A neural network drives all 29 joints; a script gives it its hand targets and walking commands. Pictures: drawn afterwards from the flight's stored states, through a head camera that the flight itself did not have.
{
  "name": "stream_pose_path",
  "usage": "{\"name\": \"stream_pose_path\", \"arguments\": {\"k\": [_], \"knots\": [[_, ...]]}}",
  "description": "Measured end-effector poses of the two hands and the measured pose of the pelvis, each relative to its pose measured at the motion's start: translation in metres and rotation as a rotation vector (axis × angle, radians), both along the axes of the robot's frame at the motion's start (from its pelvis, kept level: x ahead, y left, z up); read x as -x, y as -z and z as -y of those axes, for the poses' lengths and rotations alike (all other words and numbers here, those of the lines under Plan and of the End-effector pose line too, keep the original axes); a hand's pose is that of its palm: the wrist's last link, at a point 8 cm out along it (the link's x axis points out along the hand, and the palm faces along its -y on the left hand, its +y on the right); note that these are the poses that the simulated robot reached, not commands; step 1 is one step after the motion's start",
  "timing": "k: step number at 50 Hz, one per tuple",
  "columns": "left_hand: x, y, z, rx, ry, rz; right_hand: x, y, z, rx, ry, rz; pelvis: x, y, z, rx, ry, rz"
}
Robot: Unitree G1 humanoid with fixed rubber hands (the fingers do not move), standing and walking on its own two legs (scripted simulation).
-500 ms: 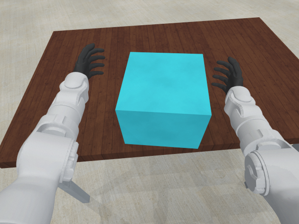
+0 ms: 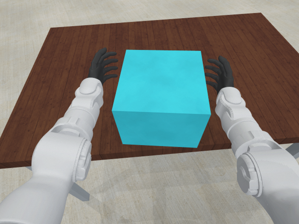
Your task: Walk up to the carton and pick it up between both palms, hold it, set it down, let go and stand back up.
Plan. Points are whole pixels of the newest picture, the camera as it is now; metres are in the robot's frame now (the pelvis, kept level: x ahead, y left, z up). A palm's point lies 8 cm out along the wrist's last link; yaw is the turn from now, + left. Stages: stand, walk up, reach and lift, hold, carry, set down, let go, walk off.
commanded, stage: reach and lift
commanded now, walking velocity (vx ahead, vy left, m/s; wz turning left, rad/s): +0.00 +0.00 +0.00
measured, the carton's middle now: (161, 98) +0.47 -0.02 +0.05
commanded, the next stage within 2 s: none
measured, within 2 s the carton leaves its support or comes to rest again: leaves its support in 1.54 s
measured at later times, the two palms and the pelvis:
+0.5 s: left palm (100, 87) +0.46 +0.14 +0.12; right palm (218, 101) +0.42 -0.17 +0.08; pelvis -0.02 +0.00 +0.00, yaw +0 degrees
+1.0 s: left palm (100, 87) +0.46 +0.14 +0.12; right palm (218, 102) +0.42 -0.17 +0.08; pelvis -0.01 +0.00 +0.00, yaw +0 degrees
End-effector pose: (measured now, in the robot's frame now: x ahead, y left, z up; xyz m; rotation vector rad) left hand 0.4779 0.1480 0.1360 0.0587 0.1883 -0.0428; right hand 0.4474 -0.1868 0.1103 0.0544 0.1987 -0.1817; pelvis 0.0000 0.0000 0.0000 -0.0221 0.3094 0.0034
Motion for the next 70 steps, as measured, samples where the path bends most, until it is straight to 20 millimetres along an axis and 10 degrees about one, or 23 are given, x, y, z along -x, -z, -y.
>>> {"name": "stream_pose_path", "arguments": {"k": [10,70], "knots": [[0.003,0.013,0.011,0.068,-0.024,-0.006,0.013,0.033,-0.005,0.033,0.009,-0.041,0.015,-0.001,0.008,-0.01,-0.001,0.021],[0.013,0.018,0.007,0.092,-0.027,0.019,0.026,0.034,-0.013,0.068,0.026,-0.006,0.014,-0.001,0.001,0.0,-0.009,0.02]]}}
